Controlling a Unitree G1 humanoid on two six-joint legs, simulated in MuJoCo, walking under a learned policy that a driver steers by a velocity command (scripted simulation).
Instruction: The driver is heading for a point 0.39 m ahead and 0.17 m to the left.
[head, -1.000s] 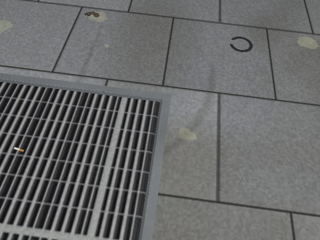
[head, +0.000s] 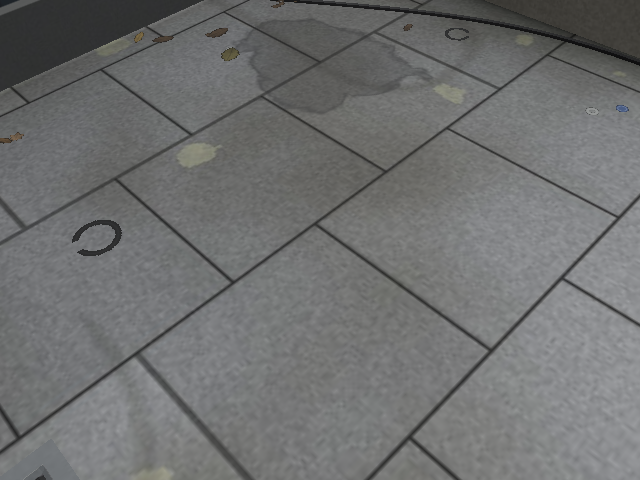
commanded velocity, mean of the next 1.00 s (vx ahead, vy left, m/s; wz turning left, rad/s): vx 0.52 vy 0.00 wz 0.27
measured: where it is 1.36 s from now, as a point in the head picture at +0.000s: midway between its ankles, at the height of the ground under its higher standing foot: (301, 448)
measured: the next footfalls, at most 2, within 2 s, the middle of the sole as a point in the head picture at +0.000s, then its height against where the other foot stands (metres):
left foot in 0.38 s outside the picture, level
right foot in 0.82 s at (323, 393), level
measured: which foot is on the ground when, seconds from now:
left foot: up 0.00-0.36, down 0.38-0.84, up 0.86-1.00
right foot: down 0.00-0.36, up 0.38-0.80, down 0.82-1.00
